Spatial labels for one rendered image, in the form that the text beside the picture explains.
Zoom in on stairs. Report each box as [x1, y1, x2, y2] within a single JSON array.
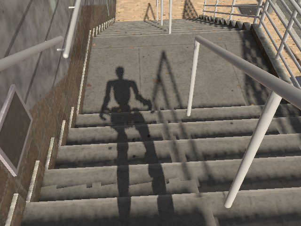
[[21, 104, 301, 226], [96, 18, 243, 38]]

